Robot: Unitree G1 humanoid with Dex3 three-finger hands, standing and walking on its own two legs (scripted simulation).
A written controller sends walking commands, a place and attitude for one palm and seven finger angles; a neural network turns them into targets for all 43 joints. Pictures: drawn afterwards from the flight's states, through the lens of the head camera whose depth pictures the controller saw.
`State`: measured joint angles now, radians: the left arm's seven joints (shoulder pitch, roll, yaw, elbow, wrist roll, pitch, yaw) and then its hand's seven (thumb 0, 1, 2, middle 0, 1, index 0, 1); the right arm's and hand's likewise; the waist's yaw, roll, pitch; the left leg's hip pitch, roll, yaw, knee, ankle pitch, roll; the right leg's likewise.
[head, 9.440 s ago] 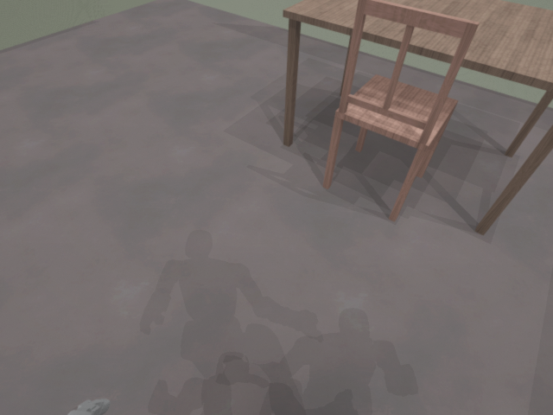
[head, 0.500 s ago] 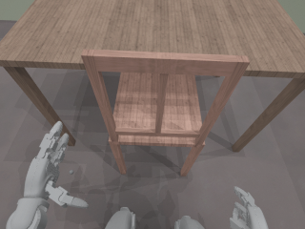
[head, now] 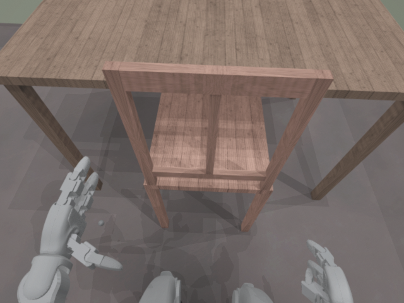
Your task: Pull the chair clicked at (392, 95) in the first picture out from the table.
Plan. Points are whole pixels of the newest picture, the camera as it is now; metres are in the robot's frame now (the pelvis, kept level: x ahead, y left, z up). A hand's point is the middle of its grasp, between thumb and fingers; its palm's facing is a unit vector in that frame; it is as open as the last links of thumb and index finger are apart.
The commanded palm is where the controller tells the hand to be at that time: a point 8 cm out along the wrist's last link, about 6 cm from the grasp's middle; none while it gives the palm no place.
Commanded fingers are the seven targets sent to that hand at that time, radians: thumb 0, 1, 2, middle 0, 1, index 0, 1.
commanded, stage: aim the fingers beside a spindle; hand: left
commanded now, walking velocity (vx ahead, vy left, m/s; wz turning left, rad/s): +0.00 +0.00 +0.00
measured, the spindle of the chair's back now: (211, 139) +0.47 +0.00 +0.00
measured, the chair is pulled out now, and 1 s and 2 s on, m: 0.00 0.00 0.00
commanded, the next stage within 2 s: push the fingers through the gap in 1.78 s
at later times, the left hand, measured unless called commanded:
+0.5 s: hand (115, 210) +0.28 +0.18 +0.01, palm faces -0.03 -1.00 -0.04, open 16.9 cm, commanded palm +0.26 +0.24 +0.02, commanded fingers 0.00 -0.50 0.30 -0.06 -0.08 -0.06 -0.08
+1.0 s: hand (133, 198) +0.32 +0.16 -0.01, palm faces -0.03 -1.00 -0.03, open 16.9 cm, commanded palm +0.30 +0.22 -0.01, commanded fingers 0.00 -0.50 0.30 -0.06 -0.08 -0.06 -0.08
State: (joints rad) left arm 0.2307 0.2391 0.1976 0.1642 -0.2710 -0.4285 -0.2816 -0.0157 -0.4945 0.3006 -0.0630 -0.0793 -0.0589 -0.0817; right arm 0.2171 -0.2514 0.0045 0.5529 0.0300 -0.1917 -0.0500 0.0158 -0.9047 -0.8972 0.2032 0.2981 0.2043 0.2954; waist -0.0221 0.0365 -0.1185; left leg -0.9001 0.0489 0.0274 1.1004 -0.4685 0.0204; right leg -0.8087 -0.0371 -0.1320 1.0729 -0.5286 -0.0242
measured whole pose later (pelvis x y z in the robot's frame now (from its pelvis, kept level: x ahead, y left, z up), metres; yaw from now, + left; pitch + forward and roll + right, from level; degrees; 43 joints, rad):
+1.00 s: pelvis -0.01 +0.01 -0.03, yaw -1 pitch +21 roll -2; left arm -0.06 0.20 0.13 0.35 -0.18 -0.46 -0.15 -0.02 -0.49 0.30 -0.06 -0.08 -0.06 -0.08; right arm 0.20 -0.25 0.00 0.56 0.01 -0.10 -0.02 0.01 -0.91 -0.90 0.20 0.30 0.20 0.30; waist -0.04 0.03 -0.13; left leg -1.09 0.05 0.04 1.23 -0.50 0.03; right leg -1.01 -0.05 -0.11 1.22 -0.57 -0.02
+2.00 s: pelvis -0.01 +0.00 -0.04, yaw -1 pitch +21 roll -2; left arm -0.09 0.21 0.13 0.39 -0.18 -0.50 -0.14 -0.02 -0.50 0.30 -0.06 -0.08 -0.06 -0.08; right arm 0.19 -0.25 0.00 0.57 0.01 -0.07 -0.02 0.01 -0.91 -0.90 0.20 0.30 0.20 0.30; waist -0.04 0.03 -0.14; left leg -1.13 0.05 0.03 1.27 -0.51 0.03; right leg -1.04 -0.04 -0.12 1.25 -0.57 -0.02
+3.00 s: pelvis -0.01 +0.01 -0.04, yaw -2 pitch +24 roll -3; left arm -0.50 0.28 0.26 0.78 -0.14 -0.51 -0.13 -0.02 -0.49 0.30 -0.06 -0.08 -0.06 -0.08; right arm 0.26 -0.26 0.00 0.62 0.00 -0.01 0.00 0.01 -0.91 -0.90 0.20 0.30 0.20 0.30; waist -0.09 0.04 -0.14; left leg -1.18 0.06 0.05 1.27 -0.51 0.04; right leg -1.10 -0.03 -0.10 1.25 -0.56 -0.01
